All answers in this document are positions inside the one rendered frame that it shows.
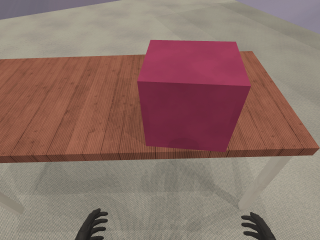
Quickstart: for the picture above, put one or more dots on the right robot hand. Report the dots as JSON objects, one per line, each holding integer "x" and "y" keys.
{"x": 264, "y": 232}

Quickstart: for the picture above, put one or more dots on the carton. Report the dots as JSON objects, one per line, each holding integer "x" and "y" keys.
{"x": 191, "y": 93}

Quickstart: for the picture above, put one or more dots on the left robot hand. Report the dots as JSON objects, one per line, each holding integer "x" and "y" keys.
{"x": 87, "y": 230}

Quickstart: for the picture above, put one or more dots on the table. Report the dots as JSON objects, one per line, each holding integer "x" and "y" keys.
{"x": 87, "y": 108}

